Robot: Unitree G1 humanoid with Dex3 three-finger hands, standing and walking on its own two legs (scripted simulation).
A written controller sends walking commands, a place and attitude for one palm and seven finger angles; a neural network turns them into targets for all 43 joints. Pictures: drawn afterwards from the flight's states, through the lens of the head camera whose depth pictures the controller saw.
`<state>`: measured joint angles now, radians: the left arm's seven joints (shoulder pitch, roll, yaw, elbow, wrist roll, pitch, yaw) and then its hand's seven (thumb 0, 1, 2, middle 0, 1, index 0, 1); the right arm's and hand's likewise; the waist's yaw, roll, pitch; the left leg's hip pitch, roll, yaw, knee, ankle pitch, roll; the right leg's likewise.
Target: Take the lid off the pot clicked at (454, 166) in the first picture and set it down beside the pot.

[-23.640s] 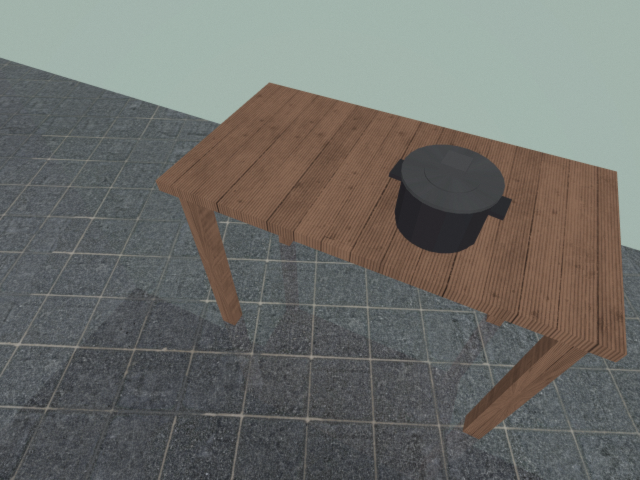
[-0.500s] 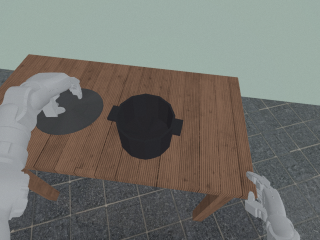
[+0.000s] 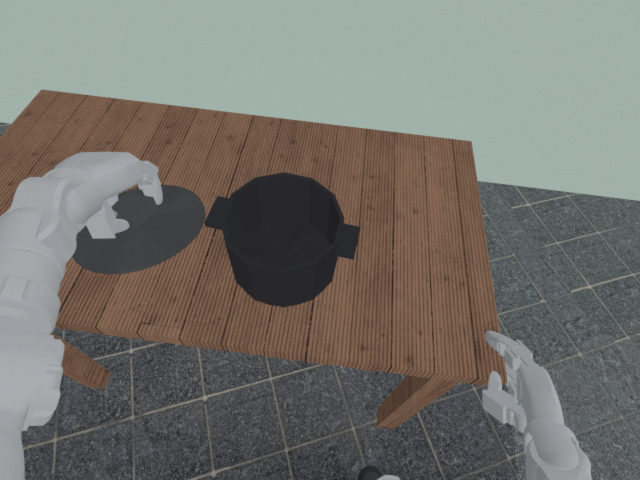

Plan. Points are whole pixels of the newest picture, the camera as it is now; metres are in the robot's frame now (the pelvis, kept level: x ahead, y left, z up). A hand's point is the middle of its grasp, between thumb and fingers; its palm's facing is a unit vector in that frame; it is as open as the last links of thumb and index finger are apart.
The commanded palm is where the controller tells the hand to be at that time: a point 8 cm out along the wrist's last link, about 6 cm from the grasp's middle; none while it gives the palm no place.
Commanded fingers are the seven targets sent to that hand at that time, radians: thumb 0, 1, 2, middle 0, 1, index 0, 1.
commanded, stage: lower the lid onto the table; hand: left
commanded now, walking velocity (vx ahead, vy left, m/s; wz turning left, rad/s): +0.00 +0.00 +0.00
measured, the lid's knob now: (132, 209) +0.46 +0.28 +0.02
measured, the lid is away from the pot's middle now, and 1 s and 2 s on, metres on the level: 0.21 0.22 0.22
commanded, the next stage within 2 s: open the fingers wide in 1.30 s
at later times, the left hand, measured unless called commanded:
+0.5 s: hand (115, 232) +0.42 +0.29 +0.01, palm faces -0.53 -0.05 -0.85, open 8.1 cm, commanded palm +0.48 +0.29 +0.08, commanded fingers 0.00 0.57 1.15 -0.87 -0.96 -0.76 -0.87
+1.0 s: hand (126, 234) +0.44 +0.29 -0.01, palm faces -0.50 -0.06 -0.86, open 8.1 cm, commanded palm +0.48 +0.28 +0.04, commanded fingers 0.00 0.57 1.15 -0.87 -0.96 -0.76 -0.87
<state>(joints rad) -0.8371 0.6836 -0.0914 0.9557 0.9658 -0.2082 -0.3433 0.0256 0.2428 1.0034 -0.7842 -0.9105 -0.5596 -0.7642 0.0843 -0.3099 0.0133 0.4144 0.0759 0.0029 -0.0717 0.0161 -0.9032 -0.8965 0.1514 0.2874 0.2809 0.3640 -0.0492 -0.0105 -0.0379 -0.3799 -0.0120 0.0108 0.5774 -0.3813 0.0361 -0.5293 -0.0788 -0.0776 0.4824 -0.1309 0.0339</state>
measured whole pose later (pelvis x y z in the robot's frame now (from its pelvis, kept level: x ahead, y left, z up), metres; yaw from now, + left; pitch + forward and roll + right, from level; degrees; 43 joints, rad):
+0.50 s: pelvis +0.00 +0.01 -0.01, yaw +0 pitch +14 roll -2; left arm -0.83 0.71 -0.08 0.97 0.97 -0.26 -0.35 0.03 0.25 1.00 -0.78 -0.92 -0.56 -0.76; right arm 0.10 -0.31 0.01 0.37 0.07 -0.03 -0.10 0.02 -0.90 -0.90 0.17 0.29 0.28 0.38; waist -0.07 -0.02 -0.06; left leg -0.52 -0.01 0.01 0.72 -0.44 0.05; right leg -0.65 -0.08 -0.08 0.59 -0.17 0.03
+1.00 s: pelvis +0.00 +0.02 -0.02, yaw +0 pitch +17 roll -3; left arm -0.84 0.69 -0.07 1.00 1.02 -0.23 -0.28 0.03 0.25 1.00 -0.79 -0.93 -0.56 -0.76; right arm 0.11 -0.31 -0.01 0.33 0.06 -0.02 -0.08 0.02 -0.90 -0.90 0.17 0.28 0.27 0.37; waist -0.10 -0.02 -0.09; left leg -0.62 -0.01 0.00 0.82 -0.49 0.05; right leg -0.74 -0.07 -0.07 0.67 -0.21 0.02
